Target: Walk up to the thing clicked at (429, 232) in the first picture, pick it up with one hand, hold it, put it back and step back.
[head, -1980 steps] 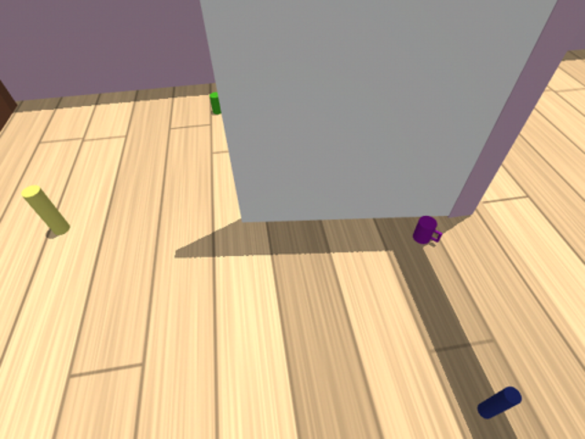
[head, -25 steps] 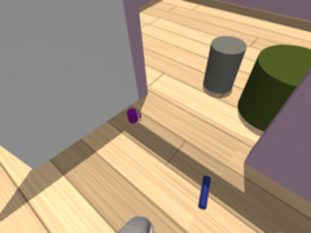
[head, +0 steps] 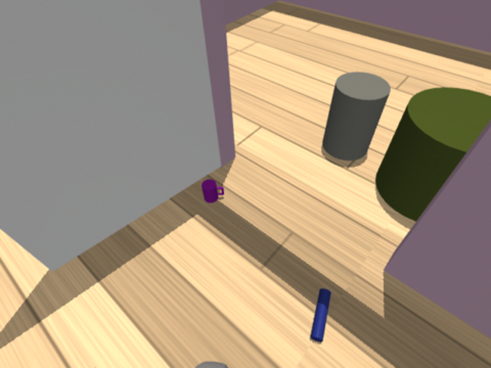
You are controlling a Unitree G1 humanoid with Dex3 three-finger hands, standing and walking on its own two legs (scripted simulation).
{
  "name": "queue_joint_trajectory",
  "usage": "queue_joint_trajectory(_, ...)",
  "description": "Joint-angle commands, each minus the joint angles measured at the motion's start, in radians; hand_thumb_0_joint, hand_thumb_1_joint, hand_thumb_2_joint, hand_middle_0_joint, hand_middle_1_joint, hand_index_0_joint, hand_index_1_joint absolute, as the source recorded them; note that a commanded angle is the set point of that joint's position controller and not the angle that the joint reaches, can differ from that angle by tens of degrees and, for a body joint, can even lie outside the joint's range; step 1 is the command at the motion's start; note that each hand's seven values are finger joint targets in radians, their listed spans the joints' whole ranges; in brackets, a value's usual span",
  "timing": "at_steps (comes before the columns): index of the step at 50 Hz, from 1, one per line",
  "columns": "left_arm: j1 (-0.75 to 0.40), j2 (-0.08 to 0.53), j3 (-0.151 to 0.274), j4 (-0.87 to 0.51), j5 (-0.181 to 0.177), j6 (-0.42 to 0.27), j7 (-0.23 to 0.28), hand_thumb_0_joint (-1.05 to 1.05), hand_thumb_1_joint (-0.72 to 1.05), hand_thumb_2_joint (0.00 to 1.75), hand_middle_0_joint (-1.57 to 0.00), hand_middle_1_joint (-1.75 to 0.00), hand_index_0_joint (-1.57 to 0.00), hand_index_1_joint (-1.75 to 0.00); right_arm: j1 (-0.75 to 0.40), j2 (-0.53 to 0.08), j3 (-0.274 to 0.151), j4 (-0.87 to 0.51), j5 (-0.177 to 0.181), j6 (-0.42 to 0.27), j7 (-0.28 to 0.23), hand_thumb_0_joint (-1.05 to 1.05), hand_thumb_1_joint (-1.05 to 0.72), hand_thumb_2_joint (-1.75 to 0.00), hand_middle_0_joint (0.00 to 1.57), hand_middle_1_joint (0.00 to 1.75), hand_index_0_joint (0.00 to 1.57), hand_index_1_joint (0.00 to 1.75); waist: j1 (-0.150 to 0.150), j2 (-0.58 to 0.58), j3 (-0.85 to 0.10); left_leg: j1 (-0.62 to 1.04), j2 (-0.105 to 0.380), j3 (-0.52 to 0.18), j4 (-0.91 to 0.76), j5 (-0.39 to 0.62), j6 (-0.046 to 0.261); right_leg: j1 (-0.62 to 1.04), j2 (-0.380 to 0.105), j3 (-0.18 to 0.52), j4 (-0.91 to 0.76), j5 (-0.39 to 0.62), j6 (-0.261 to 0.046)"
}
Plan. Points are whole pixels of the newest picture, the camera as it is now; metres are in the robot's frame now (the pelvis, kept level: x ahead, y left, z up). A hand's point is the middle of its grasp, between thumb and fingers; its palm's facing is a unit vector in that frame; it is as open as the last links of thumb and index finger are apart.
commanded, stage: step back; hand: left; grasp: from above
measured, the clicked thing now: (213, 191) +1.03 +0.26 -0.71
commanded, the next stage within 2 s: stand in 0.46 s
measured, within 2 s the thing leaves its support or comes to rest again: neither
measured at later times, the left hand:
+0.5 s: hand out of the picture +0.13 +0.28 -0.15, palm faces +0.00 -0.94 -0.34, open 7.4 cm
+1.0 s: hand out of the picture +0.13 +0.27 -0.14, palm faces -0.04 -0.94 -0.34, open 7.4 cm
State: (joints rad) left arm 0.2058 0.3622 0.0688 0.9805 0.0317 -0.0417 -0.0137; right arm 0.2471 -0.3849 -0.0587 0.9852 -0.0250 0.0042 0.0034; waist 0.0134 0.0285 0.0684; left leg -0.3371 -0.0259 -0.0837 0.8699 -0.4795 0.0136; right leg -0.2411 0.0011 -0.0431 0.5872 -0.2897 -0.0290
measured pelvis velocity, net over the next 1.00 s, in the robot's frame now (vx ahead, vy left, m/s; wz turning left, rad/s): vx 0.05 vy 0.02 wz -0.01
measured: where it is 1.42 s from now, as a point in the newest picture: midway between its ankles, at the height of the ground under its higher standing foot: outside the picture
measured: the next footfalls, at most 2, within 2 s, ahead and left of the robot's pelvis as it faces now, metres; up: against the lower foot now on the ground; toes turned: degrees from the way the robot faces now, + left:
left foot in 0.16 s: +0.11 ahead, +0.14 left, +0.00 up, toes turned +1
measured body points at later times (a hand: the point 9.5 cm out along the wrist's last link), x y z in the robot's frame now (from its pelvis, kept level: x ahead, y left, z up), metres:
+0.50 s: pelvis +0.04 +0.02 +0.01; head +0.06 +0.03 +0.46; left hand +0.13 +0.33 -0.12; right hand +0.17 -0.27 -0.11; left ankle +0.07 +0.14 -0.73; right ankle +0.02 -0.11 -0.73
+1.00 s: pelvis +0.05 +0.02 +0.02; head +0.06 +0.03 +0.47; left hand +0.13 +0.32 -0.12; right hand +0.12 -0.28 -0.11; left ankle +0.07 +0.14 -0.73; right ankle +0.02 -0.11 -0.73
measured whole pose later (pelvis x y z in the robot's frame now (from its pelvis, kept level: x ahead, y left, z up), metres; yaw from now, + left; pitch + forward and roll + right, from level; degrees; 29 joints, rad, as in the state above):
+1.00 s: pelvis +0.05 +0.02 +0.02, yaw -1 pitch -2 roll +0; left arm 0.10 0.35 0.00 1.15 0.01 -0.02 0.00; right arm 0.08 -0.35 -0.01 1.17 -0.01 -0.02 0.01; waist -0.01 -0.01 0.06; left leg -0.15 0.01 0.03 0.32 -0.14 0.00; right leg -0.08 -0.03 0.00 0.32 -0.21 0.03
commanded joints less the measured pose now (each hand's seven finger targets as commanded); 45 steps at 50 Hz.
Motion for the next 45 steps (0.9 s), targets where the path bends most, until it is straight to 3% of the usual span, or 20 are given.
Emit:
queue_joint_trajectory(1,-0.065,0.280,0.058,-0.081,-0.004,-0.030,0.021,0.00,0.90,0.90,-0.20,-0.30,-0.20,-0.30,0.012,-0.175,-0.040,-0.051,0.000,-0.035,-0.004,0.00,-0.90,-0.90,0.20,0.30,0.20,0.30,0.002,-0.154,0.028,-0.100,0.055,-0.018,0.005,0.057,-0.009,-0.021,-0.270,0.303,-0.304,-0.044,-0.150)
queue_joint_trajectory(4,-0.095,0.269,0.044,-0.086,-0.004,-0.020,0.018,0.00,0.90,0.90,-0.20,-0.30,-0.20,-0.30,-0.010,-0.153,-0.036,-0.044,-0.004,-0.032,0.003,0.00,-0.90,-0.90,0.20,0.30,0.20,0.30,-0.002,-0.189,-0.011,0.028,0.050,0.078,-0.172,0.100,-0.013,-0.061,-0.229,0.194,-0.242,0.084,-0.129)
queue_joint_trajectory(6,-0.118,0.267,0.033,-0.088,-0.013,-0.007,0.017,0.00,0.90,0.90,-0.20,-0.30,-0.20,-0.30,-0.007,-0.139,-0.035,-0.029,-0.006,-0.036,-0.001,0.00,-0.90,-0.90,0.20,0.30,0.20,0.30,-0.023,-0.175,-0.048,0.147,0.034,0.122,-0.327,0.224,-0.012,-0.080,-0.210,0.154,-0.149,0.189,-0.109)
queue_joint_trajectory(7,-0.109,0.242,0.023,-0.089,-0.017,0.000,0.018,0.00,0.90,0.90,-0.20,-0.30,-0.20,-0.30,0.003,-0.140,-0.035,-0.018,-0.007,-0.041,-0.008,0.00,-0.90,-0.90,0.20,0.30,0.20,0.30,-0.031,-0.134,-0.066,0.200,0.028,0.109,-0.411,0.304,-0.009,-0.073,-0.187,0.135,-0.076,0.276,-0.083)
queue_joint_trajectory(8,-0.091,0.212,0.010,-0.087,-0.023,0.004,0.020,0.00,0.90,0.90,-0.20,-0.30,-0.20,-0.30,-0.008,-0.163,-0.041,-0.018,-0.009,-0.048,-0.016,0.00,-0.90,-0.90,0.20,0.30,0.20,0.30,-0.028,-0.069,-0.099,0.243,0.084,0.036,-0.433,0.424,0.015,-0.069,-0.156,0.109,-0.009,0.327,-0.046)
queue_joint_trajectory(9,-0.062,0.183,0.000,-0.087,-0.035,0.010,0.022,0.00,0.90,0.90,-0.20,-0.30,-0.20,-0.30,-0.042,-0.212,-0.044,-0.031,-0.012,-0.054,-0.022,0.00,-0.90,-0.90,0.20,0.30,0.20,0.30,-0.007,0.050,-0.140,0.240,0.234,-0.153,-0.468,0.522,0.072,-0.081,-0.077,0.069,0.070,0.240,0.006)
queue_joint_trajectory(10,-0.055,0.207,0.010,-0.062,-0.045,0.020,0.027,0.00,0.90,0.90,-0.20,-0.30,-0.20,-0.30,-0.095,-0.264,-0.044,-0.043,0.003,-0.050,-0.020,0.00,-0.90,-0.90,0.20,0.30,0.20,0.30,0.010,0.077,-0.139,0.111,0.304,-0.223,-0.466,0.489,0.168,0.006,-0.027,0.048,0.087,-0.006,0.015)
queue_joint_trajectory(11,-0.062,0.209,0.007,-0.051,-0.035,0.021,0.029,0.00,0.90,0.90,-0.20,-0.30,-0.20,-0.30,-0.132,-0.256,-0.043,-0.039,0.001,-0.048,-0.019,0.00,-0.90,-0.90,0.20,0.30,0.20,0.30,0.014,0.067,-0.124,0.092,0.310,-0.207,-0.464,0.501,0.177,0.042,-0.031,0.054,0.042,-0.072,0.007)
queue_joint_trajectory(13,-0.032,0.203,0.004,-0.020,-0.028,0.013,0.031,0.00,0.90,0.90,-0.20,-0.30,-0.20,-0.30,-0.186,-0.214,-0.023,-0.035,0.004,-0.042,-0.019,0.00,-0.90,-0.90,0.20,0.30,0.20,0.30,0.036,0.071,-0.132,0.089,0.247,-0.108,-0.416,0.537,0.106,0.089,-0.058,0.080,-0.060,0.073,-0.003)
queue_joint_trajectory(14,-0.041,0.223,0.009,-0.013,-0.026,0.007,0.030,0.00,0.90,0.90,-0.20,-0.30,-0.20,-0.30,-0.176,-0.197,-0.018,-0.027,0.009,-0.041,-0.020,0.00,-0.90,-0.90,0.20,0.30,0.20,0.30,0.023,0.065,-0.130,0.064,0.200,-0.065,-0.396,0.540,0.062,0.123,-0.081,0.113,-0.086,0.175,-0.012)
queue_joint_trajectory(16,-0.072,0.241,0.011,-0.004,-0.029,0.004,0.027,0.00,0.90,0.90,-0.20,-0.30,-0.20,-0.30,-0.190,-0.177,-0.012,-0.009,0.012,-0.039,-0.020,0.00,-0.90,-0.90,0.20,0.30,0.20,0.30,0.004,0.038,-0.129,0.105,0.152,-0.012,-0.390,0.486,0.025,0.099,-0.111,0.141,-0.112,0.263,-0.021)
queue_joint_trajectory(22,-0.109,0.214,-0.004,0.032,-0.026,0.006,0.026,0.00,0.90,0.90,-0.20,-0.30,-0.20,-0.30,-0.254,-0.171,-0.005,0.032,0.011,-0.038,-0.014,0.00,-0.90,-0.90,0.20,0.30,0.20,0.30,0.005,0.015,-0.124,0.161,0.182,-0.022,-0.473,0.458,0.033,0.097,-0.100,0.123,-0.179,0.223,-0.001)
queue_joint_trajectory(23,-0.115,0.185,-0.026,0.053,-0.028,0.005,0.021,0.00,0.90,0.90,-0.20,-0.30,-0.20,-0.30,-0.230,-0.169,0.001,0.040,0.023,-0.038,-0.008,0.00,-0.90,-0.90,0.20,0.30,0.20,0.30,-0.016,0.007,-0.137,0.204,0.168,-0.021,-0.488,0.453,0.027,0.102,-0.115,0.130,-0.225,0.216,0.002)
queue_joint_trajectory(25,-0.128,0.191,-0.029,0.060,-0.026,0.000,0.018,0.00,0.90,0.90,-0.20,-0.30,-0.20,-0.30,-0.243,-0.168,0.002,0.056,0.023,-0.042,-0.005,0.00,-0.90,-0.90,0.20,0.30,0.20,0.30,-0.015,-0.009,-0.135,0.248,0.168,-0.014,-0.501,0.485,0.019,0.095,-0.118,0.129,-0.252,0.230,0.006)
queue_joint_trajectory(31,-0.153,0.204,-0.028,0.089,-0.027,-0.005,0.019,0.00,0.90,0.90,-0.20,-0.30,-0.20,-0.30,-0.252,-0.164,0.005,0.078,0.019,-0.044,0.000,0.00,-0.90,-0.90,0.20,0.30,0.20,0.30,-0.016,-0.028,-0.120,0.247,0.163,-0.006,-0.559,0.453,0.012,0.125,-0.129,0.125,-0.300,0.199,0.019)
queue_joint_trajectory(33,-0.156,0.204,-0.028,0.095,-0.025,-0.006,0.020,0.00,0.90,0.90,-0.20,-0.30,-0.20,-0.30,-0.255,-0.160,0.006,0.082,0.019,-0.046,0.000,0.00,-0.90,-0.90,0.20,0.30,0.20,0.30,-0.016,-0.038,-0.129,0.254,0.163,-0.003,-0.556,0.490,0.011,0.139,-0.135,0.123,-0.306,0.233,0.019)
queue_joint_trajectory(36,-0.154,0.197,-0.030,0.101,-0.025,-0.003,0.018,0.00,0.90,0.90,-0.20,-0.30,-0.20,-0.30,-0.264,-0.165,0.006,0.089,0.017,-0.047,-0.001,0.00,-0.90,-0.90,0.20,0.30,0.20,0.30,-0.010,-0.022,-0.112,0.262,0.162,0.002,-0.577,0.431,0.006,0.115,-0.133,0.123,-0.317,0.174,0.018)
queue_joint_trajectory(42,-0.153,0.203,-0.028,0.104,-0.024,-0.003,0.021,0.00,0.90,0.90,-0.20,-0.30,-0.20,-0.30,-0.250,-0.165,0.008,0.103,0.019,-0.046,-0.002,0.00,-0.90,-0.90,0.20,0.30,0.20,0.30,-0.013,-0.037,-0.132,0.267,0.163,0.007,-0.578,0.481,0.005,0.140,-0.140,0.122,-0.318,0.221,0.019)
queue_joint_trajectory(45,-0.143,0.199,-0.030,0.109,-0.025,-0.002,0.021,0.00,0.90,0.90,-0.20,-0.30,-0.20,-0.30,-0.240,-0.166,0.010,0.110,0.020,-0.045,-0.002,0.00,-0.90,-0.90,0.20,0.30,0.20,0.30,-0.015,-0.028,-0.110,0.260,0.157,0.008,-0.587,0.451,0.002,0.126,-0.136,0.124,-0.329,0.199,0.021)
